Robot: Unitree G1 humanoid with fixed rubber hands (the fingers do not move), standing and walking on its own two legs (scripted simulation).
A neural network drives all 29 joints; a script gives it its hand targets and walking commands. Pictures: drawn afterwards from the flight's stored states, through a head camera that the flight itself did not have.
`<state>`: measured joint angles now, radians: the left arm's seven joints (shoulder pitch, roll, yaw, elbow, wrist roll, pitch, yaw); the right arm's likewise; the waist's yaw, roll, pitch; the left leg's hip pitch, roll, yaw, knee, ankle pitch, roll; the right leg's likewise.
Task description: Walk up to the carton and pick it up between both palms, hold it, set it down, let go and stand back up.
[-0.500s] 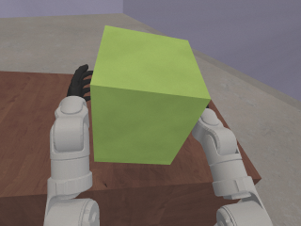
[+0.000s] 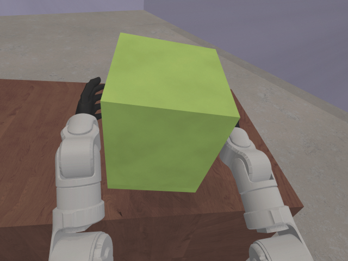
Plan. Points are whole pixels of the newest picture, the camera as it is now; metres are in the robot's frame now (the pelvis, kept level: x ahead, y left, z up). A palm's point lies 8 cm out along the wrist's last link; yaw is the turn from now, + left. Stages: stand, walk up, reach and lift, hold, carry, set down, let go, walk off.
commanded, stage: hold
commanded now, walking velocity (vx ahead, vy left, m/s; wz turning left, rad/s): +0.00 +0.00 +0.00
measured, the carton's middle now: (161, 119) +0.37 +0.02 +0.19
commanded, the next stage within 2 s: set down in 0.82 s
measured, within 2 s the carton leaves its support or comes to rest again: neither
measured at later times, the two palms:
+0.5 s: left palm (91, 116) +0.35 +0.16 +0.20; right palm (230, 131) +0.34 -0.13 +0.18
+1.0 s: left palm (91, 113) +0.35 +0.16 +0.21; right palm (231, 130) +0.34 -0.13 +0.19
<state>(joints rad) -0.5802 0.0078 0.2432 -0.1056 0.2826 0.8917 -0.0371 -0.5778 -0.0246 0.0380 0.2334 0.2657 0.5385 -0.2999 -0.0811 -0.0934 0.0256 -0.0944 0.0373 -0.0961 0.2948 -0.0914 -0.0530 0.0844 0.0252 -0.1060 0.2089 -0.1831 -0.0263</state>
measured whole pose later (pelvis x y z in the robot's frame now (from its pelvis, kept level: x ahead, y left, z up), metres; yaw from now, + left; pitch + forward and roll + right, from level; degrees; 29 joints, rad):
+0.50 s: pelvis +0.00 +0.00 +0.00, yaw +0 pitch -7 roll -1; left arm -0.57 0.00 0.24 -0.10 0.29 0.87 -0.03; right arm -0.56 -0.02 0.04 0.23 0.25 0.52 -0.29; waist -0.09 -0.09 0.03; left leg -0.09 0.04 -0.09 0.29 -0.09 -0.05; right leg 0.09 0.02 -0.10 0.21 -0.18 -0.03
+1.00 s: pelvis -0.01 +0.00 +0.00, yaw -1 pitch -7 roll -1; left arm -0.62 -0.01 0.26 -0.05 0.30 0.80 -0.04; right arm -0.59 0.00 -0.01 0.29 0.18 0.43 -0.25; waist -0.07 -0.09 0.05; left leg -0.09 0.04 -0.08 0.28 -0.07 -0.05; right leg 0.07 0.03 -0.10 0.22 -0.17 -0.03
